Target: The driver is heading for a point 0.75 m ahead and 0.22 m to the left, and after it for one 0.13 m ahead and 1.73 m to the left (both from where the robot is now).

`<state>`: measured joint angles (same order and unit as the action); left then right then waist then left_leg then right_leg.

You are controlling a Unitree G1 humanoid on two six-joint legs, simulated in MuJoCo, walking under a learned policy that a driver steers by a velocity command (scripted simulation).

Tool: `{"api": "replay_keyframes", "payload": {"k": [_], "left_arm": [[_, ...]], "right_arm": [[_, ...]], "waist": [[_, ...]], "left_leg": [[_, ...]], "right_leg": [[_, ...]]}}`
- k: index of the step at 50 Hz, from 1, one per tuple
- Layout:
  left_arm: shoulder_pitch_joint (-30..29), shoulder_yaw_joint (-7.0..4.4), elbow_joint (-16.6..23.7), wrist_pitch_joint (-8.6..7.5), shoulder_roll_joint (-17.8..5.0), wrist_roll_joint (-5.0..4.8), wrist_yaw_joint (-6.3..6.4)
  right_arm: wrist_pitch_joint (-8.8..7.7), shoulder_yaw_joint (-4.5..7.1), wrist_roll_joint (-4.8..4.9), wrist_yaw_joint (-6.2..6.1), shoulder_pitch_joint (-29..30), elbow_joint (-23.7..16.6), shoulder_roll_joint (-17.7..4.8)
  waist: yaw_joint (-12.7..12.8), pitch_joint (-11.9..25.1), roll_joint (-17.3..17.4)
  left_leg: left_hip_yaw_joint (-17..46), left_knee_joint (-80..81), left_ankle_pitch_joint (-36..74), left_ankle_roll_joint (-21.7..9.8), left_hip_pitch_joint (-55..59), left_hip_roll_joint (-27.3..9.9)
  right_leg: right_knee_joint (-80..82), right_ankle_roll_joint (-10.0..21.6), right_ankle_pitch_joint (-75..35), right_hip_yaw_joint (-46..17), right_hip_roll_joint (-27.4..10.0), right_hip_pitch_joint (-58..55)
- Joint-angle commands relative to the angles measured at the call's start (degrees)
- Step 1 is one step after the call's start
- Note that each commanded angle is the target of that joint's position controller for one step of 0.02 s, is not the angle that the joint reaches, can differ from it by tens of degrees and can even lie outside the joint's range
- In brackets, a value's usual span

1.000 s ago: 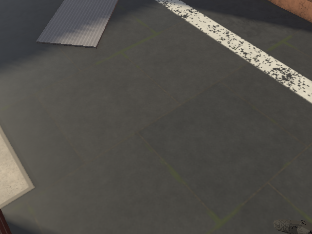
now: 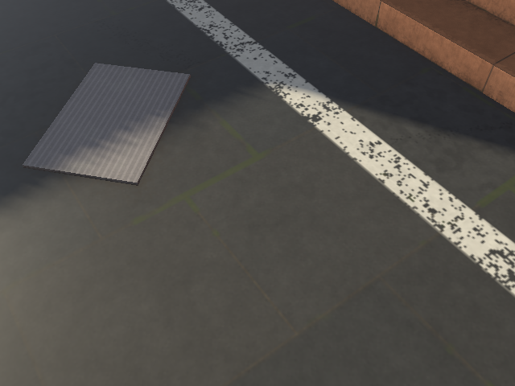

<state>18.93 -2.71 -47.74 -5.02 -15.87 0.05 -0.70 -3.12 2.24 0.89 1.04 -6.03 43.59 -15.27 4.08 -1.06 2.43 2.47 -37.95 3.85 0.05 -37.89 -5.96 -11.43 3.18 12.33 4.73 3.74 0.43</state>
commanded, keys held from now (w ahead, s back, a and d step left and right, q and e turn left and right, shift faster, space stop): w+q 0.78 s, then w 0.18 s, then q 0.04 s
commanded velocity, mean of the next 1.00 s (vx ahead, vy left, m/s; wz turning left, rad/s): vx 0.50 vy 0.00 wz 0.48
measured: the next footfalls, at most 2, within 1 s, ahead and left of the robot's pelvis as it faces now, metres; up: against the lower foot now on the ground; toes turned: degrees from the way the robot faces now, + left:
left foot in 0.16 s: +0.26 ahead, +0.14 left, +0.00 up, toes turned +6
right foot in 0.64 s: +0.58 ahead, +0.01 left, +0.00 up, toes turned +24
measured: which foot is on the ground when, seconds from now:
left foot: up 0.00-0.14, down 0.16-0.64, up 0.66-1.00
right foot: down 0.00-0.18, up 0.20-0.62, down 0.64-1.00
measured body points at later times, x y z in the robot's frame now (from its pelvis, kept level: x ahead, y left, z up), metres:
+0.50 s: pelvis +0.28 +0.07 +0.00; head +0.31 +0.10 +0.45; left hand +0.44 +0.37 -0.09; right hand +0.40 -0.20 -0.11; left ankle +0.22 +0.14 -0.75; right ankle +0.51 -0.06 -0.69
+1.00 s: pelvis +0.55 +0.12 +0.00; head +0.58 +0.14 +0.45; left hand +0.41 +0.38 -0.12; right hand +0.85 +0.02 -0.09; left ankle +0.60 +0.34 -0.70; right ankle +0.54 -0.01 -0.75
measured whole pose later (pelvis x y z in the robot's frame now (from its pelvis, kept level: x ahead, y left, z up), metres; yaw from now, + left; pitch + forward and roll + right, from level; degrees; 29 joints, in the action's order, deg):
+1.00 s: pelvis +0.55 +0.12 +0.00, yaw +31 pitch +1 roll -2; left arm 20.6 -3.7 -48.6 -5.0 -16.0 -0.5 -0.7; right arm -2.0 3.2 0.7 1.2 -6.8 37.6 -16.4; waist 5.3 -1.9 2.4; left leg 3.6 -42.1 -3.2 -0.3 -37.2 -5.1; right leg -14.1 1.0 13.8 6.8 1.0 1.6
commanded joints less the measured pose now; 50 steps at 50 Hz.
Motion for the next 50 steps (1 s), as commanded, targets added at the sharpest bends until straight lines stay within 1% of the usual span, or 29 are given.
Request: {"api": "replay_keyframes", "payload": {"k": [1,3,5,6,7,8,9,10,11,12,13,14,18,23,26,28,30,31,32,33,34,35,36,37,38,40,42,48,50], "left_arm": [[1.39,-2.58,1.19,-0.08,-9.66,-0.27,0.4],[1.32,-2.86,0.52,0.61,-10.02,-0.55,0.61],[-0.19,-3.25,0.67,1.35,-11.12,-0.84,1.1],[-1.16,-3.49,1.03,1.78,-11.95,-0.94,1.49],[-2.18,-3.41,1.47,2.41,-11.87,-0.91,1.95],[-1.79,-2.74,2.53,2.48,-10.54,-0.27,2.57],[2.68,-0.4,5.62,1.08,-4.25,1.38,1.78],[0.6,-0.08,5.45,-1.1,-4.94,0.66,1.02],[-4.57,-1.06,7.01,-2.55,-8.66,-1.62,0.19],[-7.33,-0.87,7.96,-3.3,-8.58,-1.88,0.15],[-8.44,-1.09,7.98,-3.44,-8.46,-0.49,0.52],[-8.09,-1.57,8.09,-2.96,-8.83,0.37,0.8],[-7.91,-1.3,9.22,-0.84,-6.38,0.97,1.03],[-18.86,-0.28,12.36,-1.17,-3.67,0.45,0.61],[-22.34,-0.67,13.76,-1.75,-5.01,-0.34,-0.14],[-21.86,-1.25,13.88,-2.17,-6.41,-0.41,-0.58],[-18.0,-1.94,13.09,-2.6,-7.49,-0.43,-0.59],[-12.73,-2.71,11.78,-2.82,-8.59,-0.11,-0.24],[-4.85,-3.52,10.97,-3.03,-11.05,0.87,0.2],[2.08,-4.85,9.57,-2.36,-15.89,1.73,0.45],[2.65,-4.22,9.11,-1.89,-12.47,0.08,0.0],[-0.32,-3.11,9.95,-1.56,-8.29,-0.19,0.24],[-3.19,-2.58,10.28,-1.07,-6.91,0.25,0.43],[-5.28,-2.16,9.75,-0.83,-5.83,0.49,0.43],[-6.4,-1.77,9.41,-0.93,-4.84,0.83,0.51],[-6.51,-1.84,8.41,-1.41,-4.6,0.57,0.31],[-5.33,-2.31,6.87,-1.95,-5.96,0.28,0.01],[-3.42,-2.94,3.85,-1.11,-9.05,-0.88,0.05],[-2.04,-3.09,2.8,-0.5,-9.98,-0.77,0.39]], "right_arm": [[-0.77,0.54,0.43,0.92,7.23,-5.75,-3.46],[-0.75,0.65,0.36,1.61,8.41,-6.93,-3.8],[-0.75,1.17,0.07,2.15,6.78,-7.4,-4.84],[-0.64,1.9,-0.1,2.18,3.58,-6.99,-6.09],[-0.55,3.29,-0.04,2.04,-4.01,-5.13,-8.05],[-0.29,5.27,0.25,1.33,-14.23,-2.61,-12.11],[-0.09,6.86,0.46,0.6,-18.8,-2.34,-19.0],[-0.42,5.56,0.8,0.74,-19.51,-3.04,-15.31],[-0.64,4.61,0.3,0.7,-17.54,-3.02,-12.18],[-0.74,4.2,0.21,0.57,-14.24,-3.63,-10.67],[-0.62,3.67,0.16,0.51,-10.64,-4.35,-9.16],[-0.63,3.09,-0.31,0.33,-8.24,-5.24,-7.73],[-0.84,3.59,-0.27,-0.81,-7.82,-5.7,-9.25],[-0.24,3.99,0.35,-1.99,-12.48,-3.9,-10.41],[0.26,4.01,0.79,-2.22,-15.28,-2.73,-10.37],[0.63,4.02,0.74,-2.5,-15.56,-2.59,-10.07],[1.07,4.19,0.49,-2.54,-14.45,-2.93,-10.03],[1.16,3.73,0.33,-2.39,-13.74,-3.37,-8.69],[0.98,2.57,-0.31,-2.04,-13.32,-4.4,-5.69],[0.44,1.44,0.88,-2.05,-20.78,-5.59,-2.04],[0.08,1.7,1.33,-2.07,-21.81,-5.44,-5.88],[0.31,2.93,1.43,-2.03,-16.76,-5.29,-10.2],[0.67,3.13,0.85,-2.08,-12.52,-6.12,-10.52],[0.75,3.23,0.26,-1.94,-10.09,-6.96,-9.69],[1.01,3.41,0.28,-1.68,-9.89,-7.18,-8.72],[1.67,2.95,0.7,-1.34,-10.72,-7.19,-5.92],[1.86,2.41,0.26,-1.33,-9.12,-7.98,-4.16],[0.2,0.94,-0.23,0.29,0.38,-9.63,-2.45],[-0.15,0.78,-0.12,0.87,3.52,-10.46,-2.41]], "waist": [[1.2,-3.39,-4.97],[0.96,-3.78,-5.17],[-0.78,-2.14,-6.3],[-2.79,0.56,-7.28],[-7.04,4.91,-6.66],[-11.22,10.68,-3.75],[-8.66,16.92,10.3],[-9.84,22.91,8.95],[-10.92,15.87,5.78],[-9.46,10.51,1.78],[-7.27,6.44,-1.5],[-5.2,4.7,-0.57],[-3.14,2.66,0.81],[-7.36,0.81,1.92],[-8.5,0.48,2.29],[-7.66,0.71,2.97],[-5.35,1.44,4.51],[-2.58,4.15,4.05],[1.04,11.51,0.43],[-0.3,20.65,-15.32],[-0.47,20.22,-19.85],[0.77,11.75,-12.36],[0.33,6.58,-7.77],[-0.76,2.48,-6.52],[-2.14,1.03,-7.8],[-3.07,0.35,-9.1],[-3.28,-0.23,-7.66],[-1.1,-1.33,-5.76],[0.02,-2.02,-5.94]], "left_leg": [[-0.39,3.44,0.02,-1.27,-1.09,0.93],[-0.99,4.87,-4.38,-2.7,-2.05,1.58],[-3.71,5.57,-10.0,-4.53,1.91,3.72],[-5.88,5.61,-12.27,-5.62,7.37,5.85],[-7.55,7.96,-10.81,-7.16,17.77,8.4],[-1.52,8.16,-9.3,-9.87,34.6,6.25],[27.1,10.02,-15.42,-20.1,57.07,-8.63],[44.9,19.25,-22.15,-23.67,62.84,-13.23],[36.64,20.55,-21.58,-20.44,58.19,-11.43],[29.12,20.76,-17.7,-18.37,50.15,-9.03],[23.91,21.81,-12.46,-16.94,41.76,-6.85],[20.7,23.32,-7.86,-16.29,35.78,-5.05],[15.01,26.12,0.96,-16.91,25.97,-2.04],[11.81,24.76,-4.64,-12.88,22.57,1.82],[16.06,21.94,-8.24,-12.25,25.77,0.0],[19.7,18.35,-8.85,-11.48,29.61,-1.55],[21.9,14.32,-5.97,-10.44,30.86,-1.84],[20.76,9.22,-2.89,-9.01,29.66,0.65],[17.25,-4.04,-6.33,-7.1,24.11,3.85],[8.77,-23.93,-26.63,-2.57,4.53,12.42],[8.47,-33.98,-37.55,-1.65,-5.19,9.51],[8.75,-37.55,-32.53,-1.17,-7.97,6.68],[6.31,-37.26,-28.05,-0.81,-6.85,4.61],[5.75,-34.6,-25.11,-0.61,-5.63,3.06],[5.58,-32.37,-23.16,-0.69,-3.35,1.4],[4.09,-29.55,-21.7,-0.58,-0.35,0.59],[4.14,-24.99,-19.8,-0.25,-1.12,0.5],[-0.14,-3.63,-4.88,-0.31,2.0,0.83],[-1.77,1.09,-2.75,-0.55,4.37,2.29]], "right_leg": [[3.92,7.57,-12.82,-4.16,-17.82,-1.08],[1.66,6.71,-16.32,-3.26,-19.29,-5.18],[-3.62,5.34,-30.4,-1.34,-19.54,-7.34],[-9.04,4.38,-41.33,0.08,-18.98,-7.43],[-19.25,2.73,-48.18,2.68,-17.05,-5.07],[-33.88,0.37,-41.09,4.0,-14.64,5.53],[-56.42,-4.0,-3.65,3.73,-4.99,31.88],[-65.21,-4.06,20.5,-7.75,-0.6,42.12],[-66.62,-2.81,16.46,-10.48,-4.34,47.26],[-63.11,-2.09,11.38,-9.54,-6.85,46.55],[-57.93,-2.51,8.12,-9.12,-8.76,43.7],[-54.29,-3.08,5.67,-9.34,-10.15,39.64],[-45.37,-6.47,0.25,-7.7,-9.58,35.61],[-24.28,-7.43,-16.59,-7.12,-5.45,30.33],[-19.02,-6.63,-17.45,-8.64,-4.21,28.63],[-16.78,-5.34,-13.99,-10.0,-4.18,27.71],[-15.37,-3.37,-9.08,-9.25,-3.92,22.76],[-13.2,-1.7,-9.35,-8.38,-4.11,14.67],[-15.02,1.73,-8.13,-14.23,-11.16,0.4],[-12.59,10.75,1.65,-37.18,-24.6,-21.32],[-7.39,12.56,14.62,-51.02,-28.91,-22.11],[-5.85,10.0,17.56,-43.54,-26.57,-14.88],[-5.31,7.94,11.87,-34.9,-24.03,-7.46],[-3.78,7.3,5.15,-28.78,-21.5,-0.95],[-2.33,6.48,0.89,-23.96,-19.57,2.96],[0.39,6.78,-3.57,-18.21,-17.7,6.89],[2.17,8.35,-8.14,-15.24,-18.07,7.49],[3.35,7.73,-15.18,-5.95,-16.21,5.7],[1.79,6.75,-22.17,-3.36,-16.62,4.21]]}}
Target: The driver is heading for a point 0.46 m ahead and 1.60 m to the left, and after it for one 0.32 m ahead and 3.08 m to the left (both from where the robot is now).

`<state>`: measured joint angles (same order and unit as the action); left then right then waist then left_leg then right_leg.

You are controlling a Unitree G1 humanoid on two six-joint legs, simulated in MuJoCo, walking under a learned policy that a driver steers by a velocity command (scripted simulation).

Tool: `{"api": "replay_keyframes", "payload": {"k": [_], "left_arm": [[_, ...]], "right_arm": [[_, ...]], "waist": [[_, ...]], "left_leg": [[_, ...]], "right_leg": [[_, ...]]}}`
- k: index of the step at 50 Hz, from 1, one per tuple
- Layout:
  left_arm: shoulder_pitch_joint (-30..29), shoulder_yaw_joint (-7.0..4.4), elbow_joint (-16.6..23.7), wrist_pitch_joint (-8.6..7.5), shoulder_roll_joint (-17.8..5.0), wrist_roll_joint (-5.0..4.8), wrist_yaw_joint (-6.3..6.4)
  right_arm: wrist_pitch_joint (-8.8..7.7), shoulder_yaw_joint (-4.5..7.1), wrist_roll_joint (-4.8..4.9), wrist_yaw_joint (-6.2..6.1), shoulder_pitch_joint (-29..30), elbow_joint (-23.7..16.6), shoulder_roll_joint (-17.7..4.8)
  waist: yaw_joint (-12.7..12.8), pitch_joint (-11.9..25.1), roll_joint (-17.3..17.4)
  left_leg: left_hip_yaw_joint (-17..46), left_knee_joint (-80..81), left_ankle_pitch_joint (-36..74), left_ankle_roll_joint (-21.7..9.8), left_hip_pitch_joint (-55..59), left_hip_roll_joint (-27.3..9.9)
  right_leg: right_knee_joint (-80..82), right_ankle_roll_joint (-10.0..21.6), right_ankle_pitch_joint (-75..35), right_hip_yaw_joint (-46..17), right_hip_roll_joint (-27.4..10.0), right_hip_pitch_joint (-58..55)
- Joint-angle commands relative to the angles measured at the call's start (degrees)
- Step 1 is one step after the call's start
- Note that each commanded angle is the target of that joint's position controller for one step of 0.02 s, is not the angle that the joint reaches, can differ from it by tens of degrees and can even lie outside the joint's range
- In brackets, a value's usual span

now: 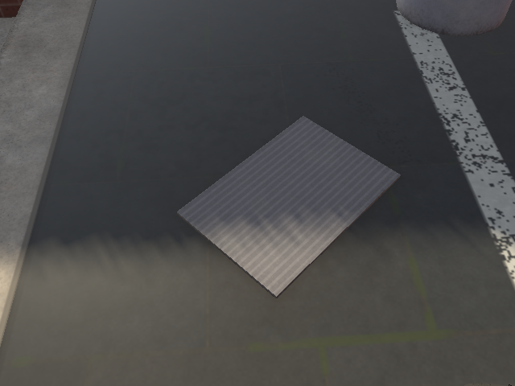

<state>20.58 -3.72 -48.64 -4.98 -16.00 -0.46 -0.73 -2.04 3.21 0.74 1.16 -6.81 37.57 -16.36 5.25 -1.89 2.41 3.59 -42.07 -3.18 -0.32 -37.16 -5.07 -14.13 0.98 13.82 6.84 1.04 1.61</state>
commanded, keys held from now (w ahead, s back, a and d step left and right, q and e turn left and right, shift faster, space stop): q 1.00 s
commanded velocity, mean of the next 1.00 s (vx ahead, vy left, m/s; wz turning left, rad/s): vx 0.10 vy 0.00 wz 0.54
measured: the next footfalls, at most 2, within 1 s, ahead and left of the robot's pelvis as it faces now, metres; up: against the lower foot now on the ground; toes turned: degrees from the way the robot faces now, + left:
left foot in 0.12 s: +0.24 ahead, +0.13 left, +0.00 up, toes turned +3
right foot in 0.58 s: +0.29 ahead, -0.08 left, +0.00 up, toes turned +22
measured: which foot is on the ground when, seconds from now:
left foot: up 0.00-0.10, down 0.12-0.58, up 0.60-0.98, down 1.00-1.00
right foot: down 0.00-0.12, up 0.14-0.56, down 0.58-1.00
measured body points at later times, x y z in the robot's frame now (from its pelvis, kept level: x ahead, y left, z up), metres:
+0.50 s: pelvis +0.16 +0.03 -0.01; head +0.20 +0.05 +0.44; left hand +0.27 +0.34 -0.11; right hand +0.36 -0.22 -0.10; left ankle +0.20 +0.13 -0.74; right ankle +0.26 -0.11 -0.71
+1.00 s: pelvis +0.18 +0.04 -0.01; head +0.20 +0.07 +0.43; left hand +0.14 +0.36 -0.12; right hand +0.47 -0.11 -0.09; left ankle +0.12 +0.13 -0.75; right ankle +0.26 -0.09 -0.74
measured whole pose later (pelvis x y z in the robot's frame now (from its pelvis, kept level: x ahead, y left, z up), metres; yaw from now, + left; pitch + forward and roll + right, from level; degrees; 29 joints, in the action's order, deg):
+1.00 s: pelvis +0.18 +0.04 -0.01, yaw +32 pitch +1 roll +0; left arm 8.7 -4.5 -40.9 1.0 -17.5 -0.8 1.4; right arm 4.3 4.9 1.2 0.6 -9.5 34.1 -17.2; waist 1.1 -2.9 -1.2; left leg -1.1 -31.7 -15.0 -0.1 -16.5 -0.3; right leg -32.1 -2.7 16.1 7.9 -7.5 16.2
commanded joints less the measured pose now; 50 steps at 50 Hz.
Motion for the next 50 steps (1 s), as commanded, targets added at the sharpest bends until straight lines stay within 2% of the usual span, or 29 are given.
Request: {"api": "replay_keyframes", "payload": {"k": [1,4,5,6,7,8,9,10,11,12,13,15,18,23,26,28,29,30,31,32,33,35,37,39,42,46,48,49,50], "left_arm": [[-2.96,-2.18,3.09,-0.19,-10.3,-0.32,0.58],[-4.05,-2.75,2.76,0.95,-12.04,-1.3,1.5],[-5.05,-2.77,3.08,1.35,-12.01,-1.6,1.94],[-4.02,-2.3,3.4,1.49,-10.57,-1.09,2.27],[-2.83,-0.83,5.67,1.27,-6.74,1.91,2.23],[4.3,0.91,6.63,0.68,-3.6,2.18,1.3],[0.5,-0.42,5.55,0.74,-9.23,0.69,0.85],[-4.54,-0.56,7.24,1.03,-9.59,-0.54,0.95],[-5.86,-0.52,7.04,1.54,-8.8,0.04,1.77],[-6.3,-0.84,7.25,2.28,-9.26,0.82,2.49],[-5.58,-0.98,7.45,3.04,-9.23,0.97,2.62],[-4.25,-0.77,7.39,3.7,-7.86,1.25,2.92],[-6.92,-0.38,8.45,4.13,-6.67,1.58,3.34],[-12.57,-0.11,10.65,4.31,-6.16,0.94,2.71],[-13.15,-0.33,11.38,3.47,-6.48,0.56,2.1],[-9.94,-0.76,10.61,2.84,-6.51,0.49,1.62],[-8.38,-1.58,10.47,2.77,-9.15,1.14,1.73],[-10.85,-2.74,11.52,3.45,-14.69,2.49,2.12],[-9.63,-2.77,11.42,3.62,-13.08,3.74,1.95],[-11.43,-1.97,12.44,3.53,-10.34,3.23,2.15],[-13.71,-1.5,12.85,3.61,-8.16,2.45,2.36],[-15.4,-1.0,13.24,3.97,-6.65,1.12,2.8],[-14.62,-1.13,13.02,4.6,-6.85,1.43,3.14],[-12.46,-1.67,12.42,5.17,-7.76,1.57,3.47],[-12.35,-2.71,12.08,5.63,-10.09,1.2,3.29],[-12.69,-3.51,11.38,5.52,-11.75,-0.05,2.44],[-13.87,-3.6,10.96,5.44,-11.76,-1.17,2.37],[-11.88,-3.23,9.93,5.27,-10.09,-1.32,2.25],[-9.53,-2.52,9.43,5.13,-7.29,0.09,1.86]], "right_arm": [[-1.28,-0.02,0.04,0.98,5.17,-4.99,-1.77],[-1.01,1.5,-0.51,1.48,2.8,-5.7,-4.86],[-0.91,2.59,-0.77,1.48,-2.9,-4.23,-6.54],[-0.62,4.1,-0.86,0.85,-9.23,-2.57,-9.69],[0.06,5.19,-1.27,-0.57,-14.96,-2.26,-15.0],[0.01,4.69,-1.73,-0.4,-11.71,-4.55,-17.52],[0.36,3.94,-1.03,-0.02,-11.05,-5.51,-12.61],[0.32,3.22,-0.6,0.11,-7.61,-5.54,-10.42],[0.52,2.9,-0.02,-0.04,-5.14,-5.2,-9.11],[0.85,2.69,0.04,-0.22,-3.04,-5.48,-8.47],[1.07,2.78,-0.75,-0.34,-1.78,-5.8,-8.89],[1.1,3.07,-1.53,-0.72,-0.61,-5.83,-9.34],[1.48,3.39,-0.91,-1.8,-1.32,-5.19,-9.99],[3.17,3.58,-0.55,-2.88,-1.53,-5.09,-10.31],[3.77,3.58,-0.28,-2.73,-2.46,-4.94,-10.09],[4.3,3.27,0.51,-2.91,-1.48,-5.15,-9.26],[4.43,2.72,0.57,-3.05,-3.2,-5.11,-7.36],[4.28,2.18,0.33,-2.96,-7.28,-5.5,-4.56],[3.51,3.41,-0.1,-2.92,-5.69,-6.1,-8.96],[3.46,4.64,-0.24,-2.82,-6.36,-5.11,-12.23],[4.09,5.0,0.18,-2.95,-7.1,-3.69,-12.07],[5.57,4.57,0.18,-3.25,-7.85,-2.77,-9.37],[5.87,3.8,0.75,-3.01,-5.6,-4.02,-6.81],[5.7,3.23,0.82,-2.77,-2.27,-5.74,-5.57],[5.5,2.52,0.39,-1.85,-0.63,-7.19,-4.54],[5.92,3.08,0.43,-0.73,-1.66,-7.51,-5.96],[6.02,3.5,0.46,-0.22,-4.84,-6.5,-5.84],[5.98,4.09,0.38,-0.47,-7.12,-5.57,-6.84],[5.77,5.39,0.44,-1.14,-9.49,-5.42,-10.95]], "waist": [[-1.07,-0.87,-6.36],[-4.03,2.38,-8.97],[-7.36,5.38,-8.36],[-10.16,8.87,-5.96],[-10.56,15.51,5.84],[-5.57,25.5,13.52],[-9.43,26.77,4.34],[-8.68,18.25,3.15],[-6.98,13.07,-0.99],[-5.44,9.97,-0.49],[-3.76,8.96,1.57],[-2.53,9.57,3.16],[-3.17,10.72,3.06],[-5.02,9.27,4.97],[-5.55,8.93,6.3],[-3.21,8.67,6.17],[-3.55,9.38,2.88],[-7.64,8.62,-13.1],[-5.31,7.83,-19.08],[-5.77,7.26,-13.87],[-6.57,6.09,-10.77],[-6.61,4.57,-9.91],[-5.59,3.72,-11.22],[-3.5,4.62,-12.78],[-2.61,6.42,-13.76],[-3.02,6.5,-14.46],[-5.48,6.44,-13.35],[-6.14,6.88,-10.84],[-5.97,7.59,-0.14]], "left_leg": [[-3.16,6.77,4.09,-0.6,4.58,2.04],[-5.12,10.29,-0.29,-3.18,10.67,5.1],[-6.17,13.6,2.07,-4.58,18.24,6.95],[-4.96,15.83,9.06,-6.38,28.85,7.31],[11.55,12.01,32.62,-11.16,45.32,-5.67],[34.11,13.48,39.37,-23.64,57.32,-18.62],[29.64,16.21,29.33,-21.95,53.09,-15.25],[22.43,17.62,24.76,-19.29,46.22,-11.8],[18.62,19.22,20.33,-16.52,38.42,-8.74],[16.72,20.99,17.99,-15.4,31.06,-7.06],[15.75,22.51,16.9,-15.16,25.09,-5.83],[14.11,23.21,18.63,-15.74,20.24,-4.44],[14.74,22.62,15.04,-15.25,19.7,-3.51],[19.12,22.66,-3.02,-12.88,18.45,-1.45],[23.06,19.93,-0.22,-12.15,21.33,-1.62],[23.71,16.29,1.5,-9.71,21.13,0.46],[21.3,11.56,-6.13,-6.72,17.38,3.38],[10.17,-0.33,-24.91,-2.56,7.34,12.13],[5.42,-13.01,-33.86,0.32,1.33,13.32],[6.26,-21.5,-30.69,1.85,1.1,10.48],[5.38,-24.78,-27.28,2.94,0.98,9.74],[3.95,-29.34,-22.57,4.96,0.1,8.81],[0.5,-25.56,-19.6,6.05,0.61,8.04],[-0.91,-19.3,-19.04,6.76,0.45,6.47],[-3.01,-9.85,-19.82,6.11,6.87,4.3],[-6.08,1.12,-17.88,3.59,14.08,4.46],[-7.81,12.29,-10.28,0.67,20.63,5.54],[-6.99,17.64,-5.27,-1.27,27.06,6.6],[3.49,20.83,9.11,-4.52,36.82,0.13]], "right_leg": [[2.89,8.2,-27.54,-4.5,-14.4,1.34],[-6.53,5.21,-41.48,-1.87,-14.63,-2.37],[-13.96,3.62,-44.69,-0.18,-13.18,-1.34],[-24.9,1.1,-40.34,1.67,-10.4,3.91],[-44.69,-2.27,-9.39,2.64,-6.03,19.23],[-61.59,-4.49,28.36,-5.71,1.77,33.98],[-64.3,-3.98,24.22,-12.43,-1.48,35.42],[-62.75,-3.39,19.35,-10.99,-2.95,38.62],[-59.02,-3.74,15.27,-10.58,-4.81,38.22],[-55.51,-4.17,12.79,-10.81,-5.63,35.57],[-54.0,-4.43,11.02,-10.8,-5.56,31.52],[-50.69,-5.26,9.08,-10.1,-4.18,28.15],[-43.53,-6.08,6.08,-10.85,-3.04,28.2],[-32.24,-5.93,2.42,-12.21,-0.96,25.01],[-24.62,-4.91,4.34,-12.35,0.32,21.9],[-11.43,-3.23,-2.53,-11.24,0.13,14.76],[-7.42,-0.93,-7.05,-14.98,-6.13,8.34],[-6.06,6.14,-19.31,-27.75,-19.35,3.1],[-3.82,14.06,-24.95,-36.98,-25.72,5.35],[-4.67,14.45,-25.18,-33.28,-24.71,6.08],[-5.71,11.82,-23.96,-27.07,-20.75,6.8],[-6.27,9.51,-23.18,-20.01,-16.95,6.82],[-5.16,9.51,-22.59,-14.88,-14.64,6.54],[-5.15,10.51,-23.1,-13.66,-15.67,2.61],[-5.51,11.07,-23.95,-11.4,-17.53,2.59],[-6.8,10.48,-22.49,-9.83,-19.3,3.96],[-10.56,7.81,-19.83,-7.71,-18.75,6.12],[-14.76,4.68,-15.5,-5.24,-17.11,9.83],[-26.25,-0.6,-3.29,0.21,-12.66,19.84]]}}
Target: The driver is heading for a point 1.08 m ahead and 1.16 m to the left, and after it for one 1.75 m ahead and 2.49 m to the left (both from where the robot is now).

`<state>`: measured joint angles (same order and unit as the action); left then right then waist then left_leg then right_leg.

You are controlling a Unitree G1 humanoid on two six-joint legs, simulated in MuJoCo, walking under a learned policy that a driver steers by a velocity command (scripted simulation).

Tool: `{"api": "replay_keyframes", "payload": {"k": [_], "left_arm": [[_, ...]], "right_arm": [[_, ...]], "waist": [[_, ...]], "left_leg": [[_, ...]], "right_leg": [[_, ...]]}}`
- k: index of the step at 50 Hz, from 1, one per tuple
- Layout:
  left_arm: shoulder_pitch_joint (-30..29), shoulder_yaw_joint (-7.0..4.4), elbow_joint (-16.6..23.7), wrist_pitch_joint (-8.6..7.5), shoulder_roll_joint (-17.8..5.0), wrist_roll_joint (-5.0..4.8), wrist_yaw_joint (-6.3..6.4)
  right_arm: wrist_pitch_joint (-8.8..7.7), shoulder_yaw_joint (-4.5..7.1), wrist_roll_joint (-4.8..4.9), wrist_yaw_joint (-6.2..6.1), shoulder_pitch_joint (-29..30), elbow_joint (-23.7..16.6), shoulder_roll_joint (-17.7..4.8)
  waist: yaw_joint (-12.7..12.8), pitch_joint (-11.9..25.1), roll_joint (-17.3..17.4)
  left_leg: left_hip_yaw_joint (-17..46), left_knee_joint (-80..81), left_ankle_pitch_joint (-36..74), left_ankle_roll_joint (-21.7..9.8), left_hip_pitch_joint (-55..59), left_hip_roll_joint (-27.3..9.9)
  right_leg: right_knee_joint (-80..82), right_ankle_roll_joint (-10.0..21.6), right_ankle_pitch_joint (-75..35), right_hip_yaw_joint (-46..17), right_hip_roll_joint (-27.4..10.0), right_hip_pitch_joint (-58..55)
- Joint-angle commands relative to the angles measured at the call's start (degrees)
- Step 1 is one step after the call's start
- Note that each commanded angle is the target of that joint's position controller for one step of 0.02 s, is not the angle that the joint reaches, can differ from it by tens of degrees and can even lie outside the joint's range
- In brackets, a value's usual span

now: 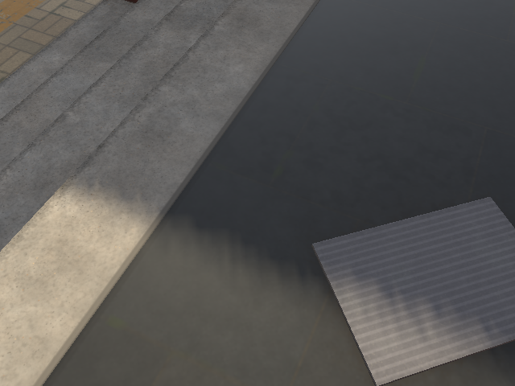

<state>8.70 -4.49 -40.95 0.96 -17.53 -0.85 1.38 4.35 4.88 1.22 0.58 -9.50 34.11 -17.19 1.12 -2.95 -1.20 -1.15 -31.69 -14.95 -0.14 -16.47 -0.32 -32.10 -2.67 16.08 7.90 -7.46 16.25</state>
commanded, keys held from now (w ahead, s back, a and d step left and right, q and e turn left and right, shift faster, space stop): q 1.00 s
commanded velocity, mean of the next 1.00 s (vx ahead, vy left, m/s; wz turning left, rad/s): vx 0.00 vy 0.00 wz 0.60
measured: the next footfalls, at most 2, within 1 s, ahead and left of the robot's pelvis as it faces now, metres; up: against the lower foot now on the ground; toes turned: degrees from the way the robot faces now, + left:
right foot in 0.46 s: +0.08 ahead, -0.10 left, +0.00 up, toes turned +21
left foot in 0.88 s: -0.04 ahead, +0.14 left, +0.00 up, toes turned +33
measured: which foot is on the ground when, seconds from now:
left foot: down 0.00-0.46, up 0.48-0.86, down 0.88-1.00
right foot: down 0.00-0.00, up 0.02-0.44, down 0.46-0.88, up 0.90-1.00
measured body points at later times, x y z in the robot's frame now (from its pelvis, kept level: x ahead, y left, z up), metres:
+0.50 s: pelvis +0.00 +0.00 +0.00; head +0.04 +0.00 +0.45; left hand +0.09 +0.31 -0.08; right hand +0.25 -0.23 -0.09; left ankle +0.00 +0.11 -0.72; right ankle +0.05 -0.11 -0.73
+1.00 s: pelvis -0.03 +0.04 +0.01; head -0.01 +0.09 +0.45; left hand -0.07 +0.37 -0.11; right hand +0.26 -0.11 -0.06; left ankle -0.07 +0.12 -0.73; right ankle +0.03 -0.11 -0.65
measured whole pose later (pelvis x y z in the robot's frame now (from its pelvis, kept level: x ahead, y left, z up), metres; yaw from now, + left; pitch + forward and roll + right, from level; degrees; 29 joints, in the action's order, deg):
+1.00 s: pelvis -0.03 +0.04 +0.01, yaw +35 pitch +2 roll -2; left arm 7.4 -5.3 -39.8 1.4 -19.1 0.3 1.7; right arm 1.5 4.1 0.2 0.1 -10.9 34.7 -17.2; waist 0.2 -3.9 -2.7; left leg 1.9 -30.6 -14.8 -2.6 -17.3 1.6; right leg -61.8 -3.3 28.4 0.2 -2.6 27.1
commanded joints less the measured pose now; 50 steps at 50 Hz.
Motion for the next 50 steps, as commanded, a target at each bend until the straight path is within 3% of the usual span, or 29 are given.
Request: {"api": "replay_keyframes", "payload": {"k": [1,2,3,4,5,6,8,12,16,20,22,23,24,25,26,27,29,32,34,38,41,43,44,45,46,47,48,49,50], "left_arm": [[-0.02,-0.32,5.56,-0.94,-2.74,3.18,-0.38],[-5.41,-1.29,6.31,-1.19,-5.71,2.14,0.22],[-6.01,-1.77,6.24,-1.01,-6.94,0.95,0.39],[-4.83,-2.07,5.24,-0.83,-6.95,0.95,0.75],[-4.18,-2.34,4.66,-0.65,-7.35,1.46,1.17],[-3.21,-2.46,4.4,-0.61,-7.26,1.76,1.21],[-1.6,-2.3,4.03,-0.82,-6.21,1.4,0.83],[-3.73,-1.45,4.89,-0.99,-4.23,1.19,0.51],[-4.57,-1.37,5.57,-1.53,-4.42,0.85,-0.16],[-3.1,-1.61,5.82,-2.43,-4.76,0.36,-1.0],[0.15,-1.87,4.93,-2.91,-4.54,0.48,-1.32],[1.77,-2.42,4.53,-2.96,-6.26,1.0,-1.14],[1.99,-3.03,5.26,-2.53,-9.92,1.89,-0.69],[1.38,-3.41,5.05,-2.39,-12.07,3.61,-0.98],[-1.01,-2.6,6.43,-2.63,-9.0,3.06,-0.75],[-3.51,-1.8,6.95,-2.59,-6.26,2.59,-0.34],[-5.38,-1.25,7.45,-2.3,-4.97,1.25,0.26],[-2.38,-1.23,6.78,-1.42,-5.52,1.79,1.01],[-0.15,-1.76,6.13,-0.9,-6.85,1.87,1.21],[-1.36,-2.84,5.92,-0.31,-9.77,1.12,0.41],[-1.39,-3.12,5.27,-0.39,-10.52,-0.08,-0.16],[-1.99,-2.91,4.71,-0.57,-9.64,-1.29,-0.22],[1.57,-2.27,3.23,-0.84,-7.26,-0.85,-0.5],[1.89,-0.76,5.21,-0.9,-3.01,2.52,-0.88],[-3.94,-0.89,7.82,-1.02,-4.07,2.3,-0.19],[-6.13,-1.61,7.76,-0.79,-6.62,1.2,0.25],[-5.97,-1.91,7.47,-0.64,-7.09,0.8,0.47],[-4.88,-2.19,6.32,-0.52,-7.25,1.19,0.91],[-4.1,-2.37,6.15,-0.39,-7.54,1.52,1.09]], "right_arm": [[-1.05,4.79,-0.94,-1.28,-6.25,-3.61,-16.99],[-2.49,4.03,-2.88,-0.76,-7.86,-3.65,-14.03],[-3.48,3.21,-2.82,-0.79,-5.51,-2.98,-12.42],[-3.86,2.86,-1.68,-1.14,-2.1,-2.9,-10.9],[-3.76,2.22,-0.61,-1.44,0.32,-3.16,-9.29],[-3.55,1.79,-0.41,-1.82,1.62,-3.3,-8.8],[-3.28,1.49,-0.98,-2.29,1.64,-3.26,-8.44],[-3.02,1.85,-0.77,-2.74,0.38,-2.56,-9.48],[-2.57,2.24,-0.83,-2.33,0.81,-2.62,-10.53],[-2.06,2.28,-0.23,-1.75,2.13,-2.76,-10.58],[-1.71,2.08,0.59,-1.98,4.01,-3.07,-10.01],[-1.67,1.71,0.66,-2.25,3.19,-3.14,-8.62],[-1.73,0.9,-0.21,-2.18,-0.48,-2.78,-5.21],[-2.31,2.16,0.38,-2.39,0.35,-4.0,-8.51],[-2.56,3.55,-0.61,-2.47,-1.37,-2.64,-12.62],[-2.24,4.09,-0.12,-2.35,-1.96,-1.22,-13.09],[-0.97,3.63,-0.06,-2.56,-3.28,0.39,-10.08],[-0.91,2.43,0.68,-2.08,0.17,-1.35,-6.67],[-1.09,1.84,0.38,-1.75,2.43,-2.68,-5.82],[-1.18,0.99,-0.08,-0.68,2.35,-3.63,-4.98],[-0.77,1.49,0.14,0.01,0.5,-3.63,-5.99],[-0.62,2.07,0.11,0.28,-3.57,-2.38,-6.17],[-0.71,2.99,-0.01,-0.23,-6.25,-1.68,-8.4],[-1.13,4.72,-0.12,-1.25,-8.54,-2.62,-15.99],[-2.63,4.22,-2.34,-0.76,-7.06,-3.97,-16.66],[-3.85,3.41,-2.74,-0.33,-6.31,-3.66,-13.73],[-4.46,2.78,-1.99,-0.53,-3.96,-2.88,-12.01],[-4.45,2.33,-0.91,-0.88,-1.57,-2.94,-10.47],[-4.23,1.82,-0.2,-1.23,0.25,-3.05,-9.68]], "waist": [[-0.87,7.89,21.02],[-5.99,11.4,14.47],[-4.28,9.18,11.17],[-2.52,7.57,8.91],[-1.75,6.87,8.44],[-0.88,7.03,9.05],[-0.26,8.5,9.02],[-1.55,7.9,8.97],[-2.32,7.11,9.83],[-1.93,7.69,10.38],[0.59,8.26,9.85],[0.73,9.18,7.59],[-1.64,10.96,-4.99],[-1.84,6.8,-16.42],[-2.26,6.22,-10.24],[-3.07,5.3,-7.15],[-2.94,3.66,-5.51],[-0.43,3.67,-7.5],[1.3,5.1,-8.3],[1.36,6.72,-9.25],[0.42,6.81,-9.67],[-2.33,7.15,-8.09],[-2.81,7.93,-2.47],[-1.59,8.73,16.65],[-4.07,9.99,17.73],[-5.18,9.44,11.31],[-3.41,7.42,9.8],[-2.37,6.74,7.38],[-1.48,6.21,8.21]], "left_leg": [[29.39,10.1,36.94,-15.73,20.07,-19.62],[30.94,11.6,32.67,-21.23,16.15,-21.47],[25.76,12.09,27.81,-18.74,14.1,-18.22],[22.18,11.99,23.0,-15.3,12.48,-14.74],[20.76,11.89,21.79,-13.32,11.6,-13.07],[19.51,11.87,23.87,-12.94,9.42,-11.7],[18.72,11.8,24.35,-13.14,8.52,-10.34],[21.31,11.21,18.53,-13.01,9.41,-9.32],[26.22,10.44,14.31,-13.49,6.46,-9.14],[31.32,8.25,18.12,-12.76,6.84,-8.2],[31.25,5.6,17.76,-10.16,5.25,-5.67],[29.31,2.65,11.15,-7.34,1.25,-3.25],[20.66,-9.8,-7.76,-3.54,-6.01,3.19],[11.8,-20.69,-23.3,-0.23,-16.57,9.4],[12.46,-31.82,-20.93,1.97,-17.07,4.89],[11.63,-35.72,-16.94,2.91,-17.0,4.21],[10.15,-40.09,-11.11,5.01,-18.89,3.46],[5.65,-34.37,-7.92,6.6,-19.68,2.04],[4.6,-28.63,-8.53,7.15,-19.45,0.23],[0.69,-16.85,-8.96,5.89,-10.29,-1.48],[-1.46,-7.99,-5.92,3.74,-5.33,-0.85],[-2.98,4.17,3.24,0.43,3.12,0.84],[0.73,9.35,11.42,-1.81,11.45,0.26],[22.37,10.18,34.21,-8.13,22.29,-15.17],[32.43,10.56,36.75,-19.77,16.39,-22.56],[28.14,11.76,31.3,-19.51,15.07,-19.82],[23.97,11.83,26.34,-16.31,13.36,-16.51],[21.82,11.8,22.11,-13.58,12.9,-13.88],[20.71,11.91,22.88,-12.68,11.52,-12.58]], "right_leg": [[-23.94,-2.3,21.72,0.64,4.52,22.46],[-33.74,-2.21,23.55,-9.09,5.62,23.21],[-36.29,-1.33,19.05,-10.87,4.67,23.54],[-35.09,-0.94,13.97,-11.47,4.04,23.57],[-33.68,-1.13,10.5,-11.83,3.87,23.54],[-34.3,-1.6,7.72,-11.5,4.66,21.17],[-33.47,-2.21,4.5,-11.06,6.16,18.61],[-21.14,-2.72,3.22,-11.78,7.32,16.9],[-12.88,-2.13,5.38,-12.6,8.74,11.56],[-4.25,-0.84,5.67,-12.85,10.06,6.27],[7.74,0.46,-2.67,-11.8,10.07,-0.86],[11.4,2.07,-9.24,-13.95,5.87,-7.34],[12.91,6.79,-18.26,-24.66,-6.47,-14.01],[15.04,16.96,-25.32,-37.45,-15.12,-10.27],[14.92,19.08,-24.2,-35.32,-16.24,-8.67],[14.17,16.68,-21.86,-29.23,-12.55,-7.29],[13.48,14.01,-19.22,-21.85,-8.02,-7.95],[14.03,14.62,-21.26,-15.75,-5.94,-10.98],[13.67,15.65,-23.11,-15.22,-7.7,-14.85],[13.05,15.59,-25.98,-11.33,-9.35,-12.3],[10.83,14.34,-25.37,-10.08,-10.49,-11.66],[5.28,10.48,-21.31,-6.97,-9.22,-8.17],[-1.84,6.21,-14.09,-3.09,-6.56,-2.17],[-20.84,-0.1,14.76,2.0,0.81,14.71],[-32.6,-1.7,24.56,-6.57,6.64,22.03],[-37.24,-1.16,21.48,-10.39,5.38,22.39],[-36.86,-0.36,16.28,-11.33,4.58,22.6],[-35.11,-0.36,12.02,-11.82,3.98,22.52],[-34.42,-0.8,8.78,-11.84,4.23,21.49]]}}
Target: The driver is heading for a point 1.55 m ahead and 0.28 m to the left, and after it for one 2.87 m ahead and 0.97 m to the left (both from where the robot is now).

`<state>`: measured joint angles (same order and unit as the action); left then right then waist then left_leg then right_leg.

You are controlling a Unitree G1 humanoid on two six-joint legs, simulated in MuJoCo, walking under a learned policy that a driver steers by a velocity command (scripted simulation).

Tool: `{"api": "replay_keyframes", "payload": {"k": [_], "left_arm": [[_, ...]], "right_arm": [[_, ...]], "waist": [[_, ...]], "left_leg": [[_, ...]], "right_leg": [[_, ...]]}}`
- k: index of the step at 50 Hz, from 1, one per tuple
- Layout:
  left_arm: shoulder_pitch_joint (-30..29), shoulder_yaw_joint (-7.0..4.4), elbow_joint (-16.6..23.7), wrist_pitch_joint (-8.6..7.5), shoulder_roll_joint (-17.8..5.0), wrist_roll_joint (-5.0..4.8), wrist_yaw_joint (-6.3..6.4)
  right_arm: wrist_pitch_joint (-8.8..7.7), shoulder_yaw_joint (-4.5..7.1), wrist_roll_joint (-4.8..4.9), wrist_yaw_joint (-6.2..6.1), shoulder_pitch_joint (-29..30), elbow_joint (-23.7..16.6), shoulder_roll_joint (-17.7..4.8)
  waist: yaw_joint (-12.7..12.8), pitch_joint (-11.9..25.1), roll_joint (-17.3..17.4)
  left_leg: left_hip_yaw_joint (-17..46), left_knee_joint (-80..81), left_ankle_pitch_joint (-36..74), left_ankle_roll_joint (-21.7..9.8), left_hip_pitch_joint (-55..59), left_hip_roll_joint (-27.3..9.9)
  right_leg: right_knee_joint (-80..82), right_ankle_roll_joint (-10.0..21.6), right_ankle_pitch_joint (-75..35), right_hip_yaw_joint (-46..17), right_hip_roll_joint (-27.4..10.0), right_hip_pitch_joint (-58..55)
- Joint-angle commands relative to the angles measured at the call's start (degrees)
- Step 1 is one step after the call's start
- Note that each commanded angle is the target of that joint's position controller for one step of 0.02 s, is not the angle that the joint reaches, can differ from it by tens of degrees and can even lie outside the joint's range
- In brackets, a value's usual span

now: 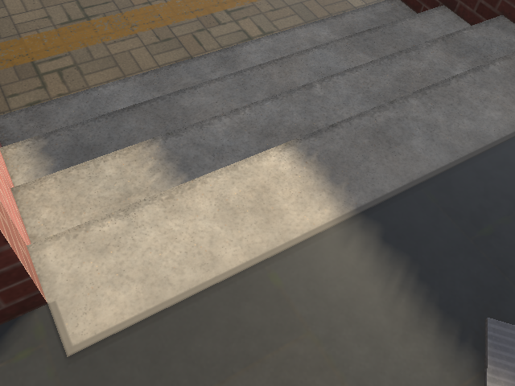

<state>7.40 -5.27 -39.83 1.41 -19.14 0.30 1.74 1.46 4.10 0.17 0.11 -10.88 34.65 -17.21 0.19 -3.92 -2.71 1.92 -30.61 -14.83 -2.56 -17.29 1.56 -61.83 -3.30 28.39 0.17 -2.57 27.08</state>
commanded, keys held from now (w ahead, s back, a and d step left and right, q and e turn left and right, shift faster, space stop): q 0.52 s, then no key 0.18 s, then w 0.30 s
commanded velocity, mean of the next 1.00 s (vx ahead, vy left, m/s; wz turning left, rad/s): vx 0.07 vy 0.00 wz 0.43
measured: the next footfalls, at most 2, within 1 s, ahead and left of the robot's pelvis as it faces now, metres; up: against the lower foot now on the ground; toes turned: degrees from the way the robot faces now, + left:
right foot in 0.42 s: +0.09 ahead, -0.12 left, +0.00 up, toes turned +20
left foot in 0.82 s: -0.03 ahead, +0.12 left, +0.00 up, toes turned +22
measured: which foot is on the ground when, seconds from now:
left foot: down 0.00-0.42, up 0.44-0.80, down 0.82-1.00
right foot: up 0.00-0.40, down 0.42-0.82, up 0.84-1.00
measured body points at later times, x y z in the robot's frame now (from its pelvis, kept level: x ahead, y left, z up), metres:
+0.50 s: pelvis +0.01 -0.03 +0.00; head +0.05 -0.03 +0.45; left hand +0.09 +0.29 -0.08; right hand +0.26 -0.26 -0.09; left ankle -0.02 +0.09 -0.69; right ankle +0.05 -0.13 -0.74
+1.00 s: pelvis +0.04 +0.02 +0.01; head +0.04 +0.05 +0.46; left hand +0.06 +0.34 -0.10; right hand +0.21 -0.20 -0.09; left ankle -0.06 +0.10 -0.74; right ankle +0.13 -0.09 -0.67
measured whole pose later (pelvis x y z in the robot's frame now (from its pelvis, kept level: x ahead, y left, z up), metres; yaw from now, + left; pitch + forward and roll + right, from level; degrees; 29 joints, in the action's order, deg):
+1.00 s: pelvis +0.04 +0.02 +0.01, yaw +25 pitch +1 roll -1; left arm 11.8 -3.5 -41.5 -2.9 -19.0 -1.0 -1.4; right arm -2.2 1.7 0.1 -0.5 -20.7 41.4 -14.7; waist -1.6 -0.2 -2.5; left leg 2.7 -18.1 -15.1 -2.1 -3.9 0.9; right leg -54.2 -0.1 15.7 1.1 -3.2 30.1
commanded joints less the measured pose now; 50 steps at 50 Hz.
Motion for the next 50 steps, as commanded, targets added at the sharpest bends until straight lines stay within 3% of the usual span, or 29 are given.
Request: {"api": "replay_keyframes", "payload": {"k": [1,3,6,13,17,19,20,21,22,23,24,25,26,28,31,33,35,37,39,40,41,42,43,44,46,50], "left_arm": [[-2.0,-1.58,4.69,-0.89,-5.56,0.29,0.55],[-0.68,-1.38,4.14,-0.96,-4.72,-0.11,0.28],[-2.27,-0.93,4.64,-0.95,-3.64,-0.14,0.3],[-3.77,-0.74,5.44,-2.08,-3.45,-0.36,-0.37],[-2.24,-0.85,5.39,-3.1,-3.62,-0.77,-1.25],[0.72,-1.09,4.49,-3.53,-3.51,-0.72,-1.65],[2.03,-1.32,3.9,-3.62,-4.09,-0.17,-1.53],[2.68,-1.97,4.26,-3.33,-7.43,0.65,-1.14],[0.99,-2.43,4.71,-2.81,-11.43,2.25,-1.17],[0.41,-1.84,5.67,-2.96,-8.6,2.24,-1.0],[-2.08,-0.8,6.37,-2.93,-5.67,1.69,-0.56],[-3.97,-0.41,6.7,-2.73,-4.35,1.12,-0.26],[-4.34,-0.13,6.75,-2.58,-3.79,0.39,0.07],[-2.26,0.27,6.16,-2.09,-3.93,0.42,0.39],[0.89,0.05,5.12,-1.38,-4.92,0.69,0.41],[0.2,-0.28,4.86,-1.21,-6.25,0.23,0.02],[0.01,-0.5,4.31,-0.97,-7.32,-0.34,-0.56],[1.81,-0.32,3.15,-0.85,-7.68,-1.15,-1.05],[2.86,0.3,2.07,-1.11,-7.03,-2.02,-1.54],[3.45,1.17,1.48,-1.76,-5.14,-1.61,-1.94],[1.62,2.66,2.21,-2.63,-1.04,-0.17,-2.67],[-1.5,3.07,5.87,-3.62,0.22,-0.34,-2.71],[-6.76,1.38,6.68,-4.19,-5.13,-1.63,-2.1],[-5.16,0.46,6.37,-4.38,-6.81,-2.61,-2.18],[-2.16,0.29,4.47,-4.91,-6.19,-1.73,-2.54],[-3.14,1.35,3.81,-6.24,-2.61,-1.09,-3.77]], "right_arm": [[-1.14,2.22,0.69,-1.13,2.06,-3.72,-9.27],[-1.01,2.02,0.15,-1.57,1.97,-3.62,-9.09],[-0.84,2.17,0.28,-1.92,1.01,-3.11,-9.68],[0.2,2.78,0.12,-1.9,1.8,-2.79,-11.33],[0.81,2.91,0.66,-1.5,3.23,-2.9,-11.32],[1.18,2.81,1.41,-1.63,4.98,-3.15,-10.87],[1.33,2.5,1.65,-1.95,5.29,-3.4,-10.08],[1.3,1.82,1.05,-1.99,2.15,-3.16,-7.33],[0.85,2.14,1.39,-2.18,0.73,-4.0,-7.89],[0.32,3.64,0.37,-2.25,-0.72,-2.99,-12.62],[0.46,4.46,0.91,-2.07,-1.36,-1.71,-14.31],[1.05,4.5,1.11,-2.24,-2.21,-0.28,-13.07],[1.59,4.26,0.98,-2.38,-2.22,0.02,-11.65],[1.79,3.19,1.27,-2.2,-0.48,-0.78,-8.44],[1.29,2.02,1.02,-2.26,2.63,-2.29,-6.37],[1.12,0.94,0.29,-1.65,2.91,-2.55,-4.74],[1.0,0.38,0.34,-1.23,2.8,-2.43,-4.43],[0.96,0.23,0.63,-0.84,0.99,-1.41,-4.76],[0.56,0.25,0.65,-0.35,-2.84,0.69,-4.77],[0.34,0.5,0.92,-0.51,-4.83,1.26,-5.89],[0.06,0.95,0.94,-0.95,-9.81,2.1,-8.25],[-0.4,2.8,0.03,-0.64,-11.97,2.73,-15.5],[-1.98,2.44,-0.65,-0.26,-12.3,2.52,-13.43],[-3.19,1.37,-0.82,-0.33,-10.28,2.91,-10.39],[-4.51,0.44,0.3,-0.61,-7.61,2.98,-7.59],[-5.08,0.13,-0.1,-1.03,-7.83,3.12,-6.9]], "waist": [[0.03,7.85,10.66],[0.32,9.14,10.33],[-0.56,8.44,10.07],[-1.55,7.31,11.02],[-1.22,8.6,11.65],[0.89,9.21,11.23],[1.79,9.5,9.7],[0.12,11.6,0.96],[-1.87,7.57,-13.01],[-1.34,7.49,-9.68],[-2.15,6.3,-5.88],[-2.64,5.01,-3.87],[-2.1,4.35,-3.81],[-0.45,3.83,-4.37],[1.9,5.99,-6.16],[1.88,7.18,-6.46],[2.16,7.39,-7.65],[2.04,8.11,-7.39],[-0.07,6.38,-5.99],[-1.27,6.44,-4.24],[-3.06,8.29,3.33],[-3.86,6.49,17.32],[-7.35,1.38,13.07],[-5.09,-1.45,12.52],[-3.39,-2.81,12.33],[-3.1,-1.06,9.36]], "left_leg": [[16.97,10.98,24.26,-10.2,11.16,-13.35],[16.43,11.0,24.38,-10.49,11.33,-12.37],[18.3,10.96,20.46,-10.46,12.2,-11.58],[25.79,9.53,12.91,-10.78,8.58,-10.58],[29.73,7.0,19.37,-10.04,9.03,-9.54],[29.99,4.68,20.13,-8.03,7.94,-7.52],[28.6,2.74,15.67,-5.65,4.91,-5.46],[22.68,-6.23,-0.93,-2.0,-1.48,-0.9],[10.92,-17.1,-21.53,1.73,-13.82,8.95],[9.82,-31.09,-23.19,4.74,-14.68,4.47],[8.98,-36.13,-18.97,5.84,-14.58,2.83],[8.05,-38.18,-15.28,6.93,-14.96,2.17],[7.47,-40.49,-12.13,7.8,-16.66,2.03],[5.16,-39.28,-10.2,8.92,-16.16,2.13],[3.66,-29.76,-10.95,9.68,-15.39,0.81],[2.06,-21.48,-11.36,9.38,-10.26,-1.0],[-0.36,-13.68,-10.96,8.81,-4.72,-1.47],[-2.53,-4.49,-7.25,7.39,1.03,-0.76],[-4.81,7.64,-0.19,4.01,11.18,0.92],[-2.61,9.04,-1.12,2.07,17.77,-0.28],[8.97,11.06,-2.87,-0.94,25.68,-8.95],[26.63,16.12,-16.11,-9.93,23.25,-19.93],[33.41,21.31,-21.89,-14.74,19.4,-22.35],[30.75,21.91,-24.1,-13.87,18.45,-21.29],[24.11,22.95,-18.86,-11.13,19.16,-17.6],[12.96,23.85,-1.53,-9.3,17.02,-13.29]], "right_leg": [[-5.66,-0.66,-5.9,-3.8,0.29,8.71],[-4.19,-1.34,-8.51,-3.69,1.37,7.37],[3.57,-2.05,-9.34,-4.15,2.22,7.41],[16.88,-1.96,-6.38,-6.02,4.12,0.8],[24.83,-0.8,-6.09,-6.02,5.4,-4.77],[35.08,0.31,-12.4,-5.1,5.54,-10.79],[41.43,1.38,-20.08,-5.06,3.69,-16.45],[42.79,5.24,-26.81,-13.46,-6.6,-24.0],[44.61,15.16,-38.46,-27.1,-17.23,-23.63],[44.71,20.53,-39.02,-29.67,-22.13,-19.9],[43.94,19.02,-36.68,-23.82,-19.08,-18.29],[43.41,15.99,-32.27,-18.07,-14.67,-17.9],[43.07,14.72,-31.14,-15.08,-12.69,-18.85],[43.35,15.38,-35.36,-10.7,-10.43,-18.98],[42.41,17.07,-38.73,-9.71,-11.17,-25.02],[42.01,17.4,-39.76,-8.61,-11.74,-24.48],[41.7,17.38,-41.34,-7.89,-11.94,-22.49],[42.77,16.75,-27.38,-8.32,-11.47,-20.57],[42.76,14.47,-11.05,-8.18,-10.01,-13.26],[40.64,11.69,-5.57,-7.02,-8.51,-8.02],[29.63,7.55,-0.97,-2.51,-4.54,-0.14],[17.76,3.63,4.49,5.51,3.23,11.42],[7.54,3.19,7.07,-0.21,0.7,16.41],[3.6,3.96,2.88,-2.1,-1.11,19.14],[3.61,4.28,-5.71,-2.55,-2.69,20.35],[11.63,2.32,-19.04,-0.12,-2.3,15.37]]}}
Over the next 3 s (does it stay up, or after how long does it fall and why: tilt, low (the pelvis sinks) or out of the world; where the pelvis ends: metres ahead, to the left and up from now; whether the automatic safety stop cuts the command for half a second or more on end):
stays up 1.10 0.30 -0.12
